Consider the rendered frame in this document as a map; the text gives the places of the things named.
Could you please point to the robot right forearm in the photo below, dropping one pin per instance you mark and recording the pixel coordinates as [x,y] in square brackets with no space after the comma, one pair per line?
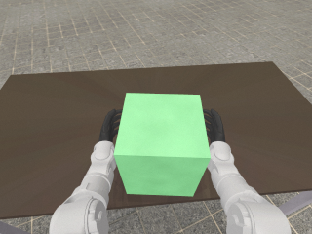
[226,179]

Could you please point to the table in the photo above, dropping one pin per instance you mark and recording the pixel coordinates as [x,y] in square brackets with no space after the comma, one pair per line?
[51,122]

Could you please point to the robot right hand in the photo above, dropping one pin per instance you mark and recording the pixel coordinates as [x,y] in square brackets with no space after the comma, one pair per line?
[216,131]

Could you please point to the carton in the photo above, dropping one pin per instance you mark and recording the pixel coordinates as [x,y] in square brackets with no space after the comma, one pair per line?
[162,145]

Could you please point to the robot left upper arm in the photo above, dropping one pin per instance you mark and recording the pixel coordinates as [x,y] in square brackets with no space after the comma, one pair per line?
[87,216]

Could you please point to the robot right upper arm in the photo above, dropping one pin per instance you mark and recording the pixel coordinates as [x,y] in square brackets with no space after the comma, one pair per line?
[246,217]

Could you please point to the robot left forearm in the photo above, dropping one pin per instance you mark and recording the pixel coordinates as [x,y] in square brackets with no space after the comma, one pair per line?
[99,178]

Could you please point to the robot left hand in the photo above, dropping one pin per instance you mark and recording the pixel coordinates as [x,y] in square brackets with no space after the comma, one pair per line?
[107,132]

